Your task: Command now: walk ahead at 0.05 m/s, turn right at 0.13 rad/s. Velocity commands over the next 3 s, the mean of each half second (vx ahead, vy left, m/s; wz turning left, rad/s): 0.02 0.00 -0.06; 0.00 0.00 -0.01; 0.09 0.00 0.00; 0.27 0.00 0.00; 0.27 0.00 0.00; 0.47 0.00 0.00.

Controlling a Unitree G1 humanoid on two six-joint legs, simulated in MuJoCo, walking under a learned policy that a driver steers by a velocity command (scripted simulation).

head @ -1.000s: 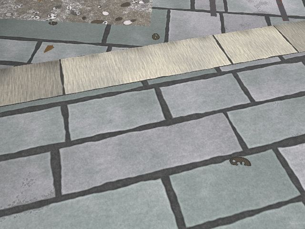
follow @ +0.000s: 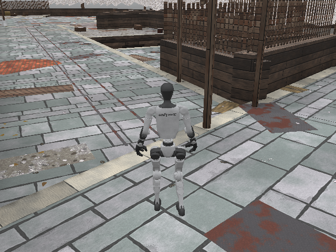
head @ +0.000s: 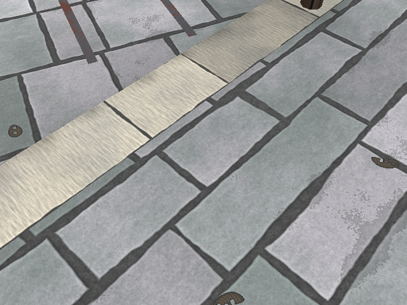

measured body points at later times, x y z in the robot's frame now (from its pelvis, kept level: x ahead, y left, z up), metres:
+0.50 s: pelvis +0.05 -0.03 +0.00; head +0.06 -0.04 +0.45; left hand +0.12 +0.23 -0.13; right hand +0.16 -0.29 -0.13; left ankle +0.08 +0.11 -0.73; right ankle +0.01 -0.16 -0.73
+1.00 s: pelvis +0.05 -0.04 +0.01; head +0.06 -0.04 +0.45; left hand +0.08 +0.22 -0.14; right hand +0.13 -0.30 -0.14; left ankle +0.08 +0.11 -0.73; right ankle +0.01 -0.16 -0.73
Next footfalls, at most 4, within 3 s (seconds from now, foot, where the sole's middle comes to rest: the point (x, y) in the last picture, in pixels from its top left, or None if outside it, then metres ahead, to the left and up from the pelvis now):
0.14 right None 0.05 -0.15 -0.77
1.92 right None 0.44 -0.11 -0.77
2.32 left None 0.38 0.09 -0.77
2.76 right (256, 237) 0.69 -0.17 -0.77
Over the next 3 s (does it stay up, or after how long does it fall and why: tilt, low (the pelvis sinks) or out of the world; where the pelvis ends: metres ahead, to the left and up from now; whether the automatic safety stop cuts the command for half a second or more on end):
stays up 0.66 -0.08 0.01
